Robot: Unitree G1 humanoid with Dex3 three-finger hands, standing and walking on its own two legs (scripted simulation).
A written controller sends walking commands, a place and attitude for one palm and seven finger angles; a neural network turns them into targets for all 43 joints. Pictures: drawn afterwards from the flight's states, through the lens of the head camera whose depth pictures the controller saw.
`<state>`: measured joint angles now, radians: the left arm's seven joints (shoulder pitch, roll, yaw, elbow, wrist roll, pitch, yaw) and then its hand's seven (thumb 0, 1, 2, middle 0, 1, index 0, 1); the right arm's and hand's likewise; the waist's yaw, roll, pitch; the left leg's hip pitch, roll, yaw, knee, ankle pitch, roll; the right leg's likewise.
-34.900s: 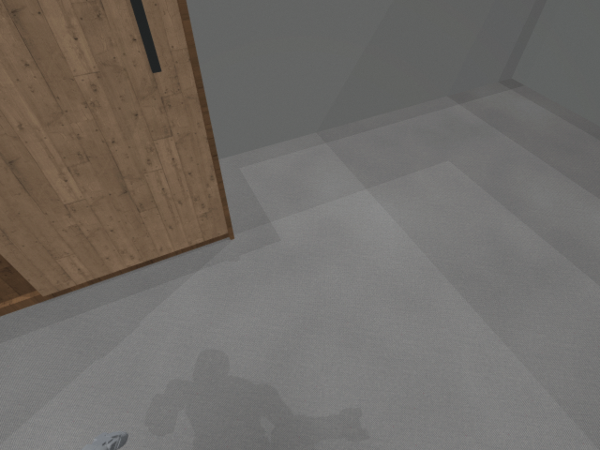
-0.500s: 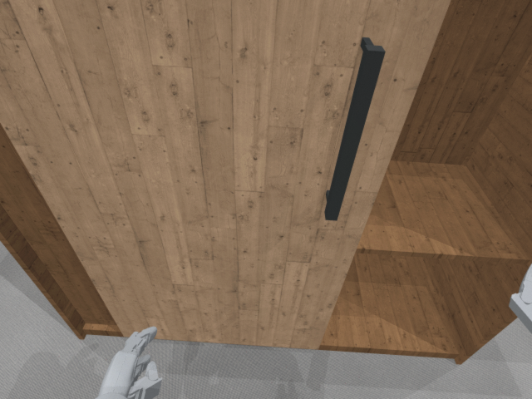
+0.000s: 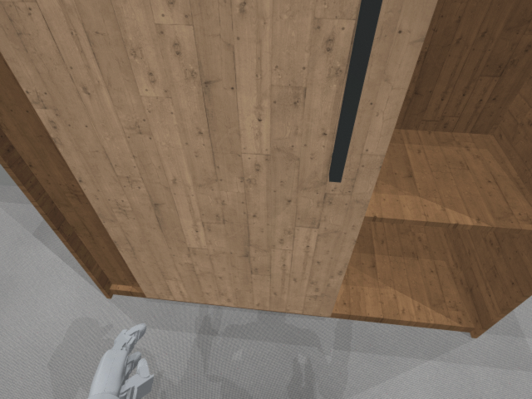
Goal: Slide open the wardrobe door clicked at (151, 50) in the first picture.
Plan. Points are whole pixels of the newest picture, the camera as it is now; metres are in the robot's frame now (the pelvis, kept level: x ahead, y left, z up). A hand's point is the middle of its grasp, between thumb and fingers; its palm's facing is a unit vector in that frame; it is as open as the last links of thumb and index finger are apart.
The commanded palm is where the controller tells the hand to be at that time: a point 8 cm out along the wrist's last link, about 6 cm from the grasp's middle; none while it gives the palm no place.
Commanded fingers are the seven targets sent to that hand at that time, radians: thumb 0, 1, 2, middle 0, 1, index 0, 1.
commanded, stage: step back with the hand held close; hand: right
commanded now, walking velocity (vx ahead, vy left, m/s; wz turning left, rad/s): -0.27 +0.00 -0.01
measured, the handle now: (348, 99) +0.53 -0.11 +0.21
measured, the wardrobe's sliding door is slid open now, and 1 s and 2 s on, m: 0.53 0.53 0.53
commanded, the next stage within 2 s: stop stepping back and stand still in 0.56 s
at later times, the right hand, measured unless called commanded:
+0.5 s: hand out of the picture +0.13 -0.29 +0.19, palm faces +0.50 +0.77 -0.39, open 7.4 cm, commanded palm +0.07 -0.31 +0.19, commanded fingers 0.00 -0.90 -0.90 0.20 0.30 0.20 0.30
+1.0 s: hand out of the picture +0.03 -0.28 +0.18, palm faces +0.33 +0.83 -0.45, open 7.4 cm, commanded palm +0.00 -0.31 +0.19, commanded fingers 0.00 -0.90 -0.90 0.20 0.30 0.20 0.30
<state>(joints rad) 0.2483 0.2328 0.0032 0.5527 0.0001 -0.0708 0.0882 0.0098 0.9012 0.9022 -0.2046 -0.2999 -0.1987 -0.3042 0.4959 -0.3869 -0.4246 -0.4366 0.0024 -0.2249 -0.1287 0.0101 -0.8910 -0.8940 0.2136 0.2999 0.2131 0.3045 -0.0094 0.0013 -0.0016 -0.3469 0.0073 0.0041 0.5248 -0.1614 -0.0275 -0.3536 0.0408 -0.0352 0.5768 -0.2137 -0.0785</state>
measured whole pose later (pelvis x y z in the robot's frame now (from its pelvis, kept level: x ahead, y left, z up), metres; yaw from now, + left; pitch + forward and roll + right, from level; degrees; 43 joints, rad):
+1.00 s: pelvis -0.17 -0.03 +0.01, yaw +6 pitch +1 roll +1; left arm 0.30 0.22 0.01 0.65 0.03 -0.11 0.06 0.01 0.90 0.90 -0.21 -0.30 -0.20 -0.30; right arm 0.61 -0.45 -0.44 -0.56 0.03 -0.20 -0.11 0.01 -0.89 -0.89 0.22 0.30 0.21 0.30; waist -0.02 0.08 -0.06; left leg -0.23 -0.03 0.03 0.47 -0.28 0.07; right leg -0.56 0.04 -0.03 0.94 -0.31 0.02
